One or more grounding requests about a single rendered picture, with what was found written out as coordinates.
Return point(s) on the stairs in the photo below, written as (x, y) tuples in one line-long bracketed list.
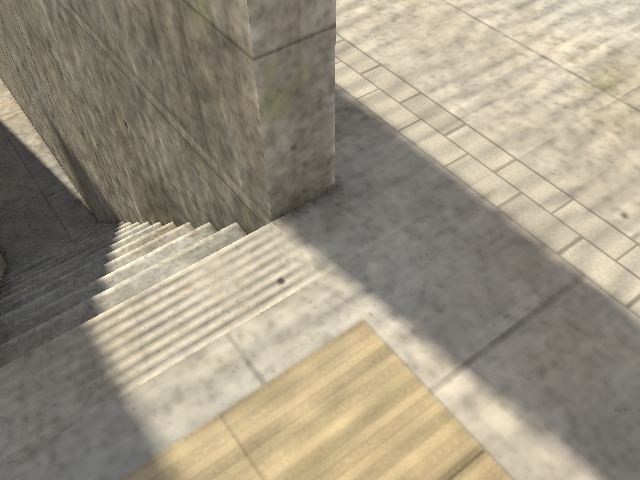
[(74, 280)]

